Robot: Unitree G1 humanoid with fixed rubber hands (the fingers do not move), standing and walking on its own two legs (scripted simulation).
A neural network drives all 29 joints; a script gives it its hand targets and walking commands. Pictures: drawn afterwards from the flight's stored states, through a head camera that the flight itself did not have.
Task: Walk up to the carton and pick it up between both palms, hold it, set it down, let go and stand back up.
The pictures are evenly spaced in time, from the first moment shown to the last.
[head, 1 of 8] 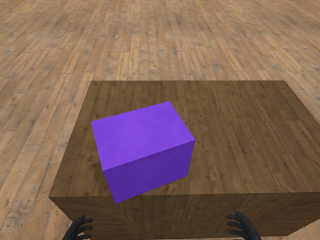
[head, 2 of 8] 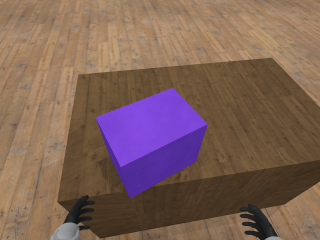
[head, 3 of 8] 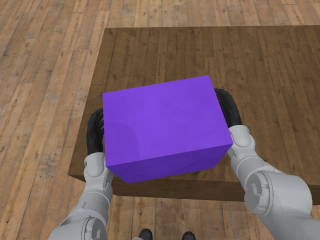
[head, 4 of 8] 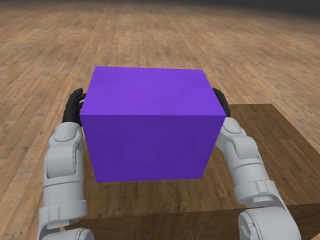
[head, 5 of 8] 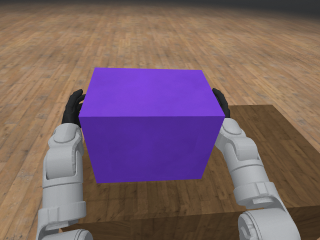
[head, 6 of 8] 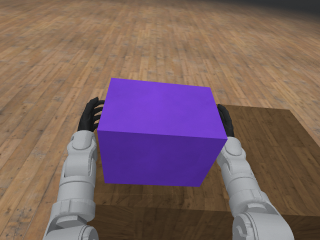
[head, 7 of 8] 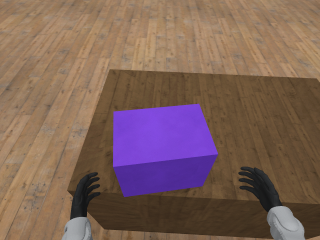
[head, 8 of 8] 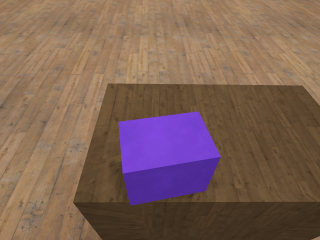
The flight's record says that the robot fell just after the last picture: no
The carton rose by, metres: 0.25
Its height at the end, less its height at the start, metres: +0.00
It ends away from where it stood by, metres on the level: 0.01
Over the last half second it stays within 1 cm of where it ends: yes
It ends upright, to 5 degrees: yes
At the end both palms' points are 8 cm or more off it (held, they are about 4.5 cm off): yes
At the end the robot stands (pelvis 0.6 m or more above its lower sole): yes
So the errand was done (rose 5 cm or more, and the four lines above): yes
